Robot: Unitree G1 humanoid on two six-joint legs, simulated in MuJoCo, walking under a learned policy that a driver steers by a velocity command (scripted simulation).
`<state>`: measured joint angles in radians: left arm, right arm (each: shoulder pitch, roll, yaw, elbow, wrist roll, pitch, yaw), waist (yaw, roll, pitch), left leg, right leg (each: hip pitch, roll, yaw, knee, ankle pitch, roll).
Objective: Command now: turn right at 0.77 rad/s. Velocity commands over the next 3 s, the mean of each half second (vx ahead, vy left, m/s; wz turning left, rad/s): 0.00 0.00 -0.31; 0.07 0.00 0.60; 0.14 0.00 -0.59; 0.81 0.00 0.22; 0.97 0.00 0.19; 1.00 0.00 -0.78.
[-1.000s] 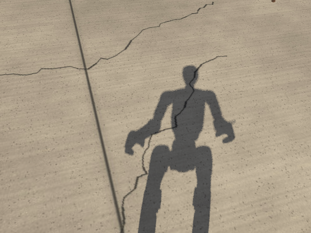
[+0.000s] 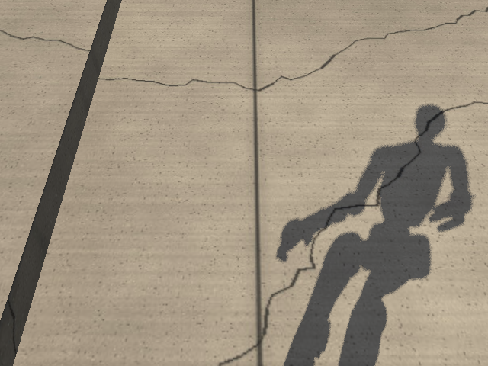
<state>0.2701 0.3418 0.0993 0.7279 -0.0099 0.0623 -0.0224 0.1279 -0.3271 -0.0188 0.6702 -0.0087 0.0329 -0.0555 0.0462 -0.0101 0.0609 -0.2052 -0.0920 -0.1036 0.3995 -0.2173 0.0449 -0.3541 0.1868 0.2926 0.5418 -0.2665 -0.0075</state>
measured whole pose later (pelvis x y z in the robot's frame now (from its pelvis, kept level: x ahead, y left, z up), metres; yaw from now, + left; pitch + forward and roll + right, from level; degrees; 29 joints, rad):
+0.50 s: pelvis -0.02 -0.01 +0.00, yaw -6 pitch +0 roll +0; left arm 0.09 0.24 0.00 0.69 0.02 0.07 0.03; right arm 0.32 -0.28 -0.02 0.77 0.01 0.04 0.02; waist -0.06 0.03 0.06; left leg -0.34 -0.02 0.00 0.82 -0.48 0.02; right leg -0.18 0.00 -0.03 0.45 -0.27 -0.02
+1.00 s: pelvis +0.00 +0.04 +0.01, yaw +14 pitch -1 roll -1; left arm 0.21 0.33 0.04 0.75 0.01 0.07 0.00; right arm 0.20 -0.27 -0.03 0.65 -0.01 0.03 0.00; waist 0.01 -0.06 0.08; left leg -0.18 -0.09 -0.03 0.38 -0.19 0.10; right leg -0.48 -0.03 0.01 0.98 -0.33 0.05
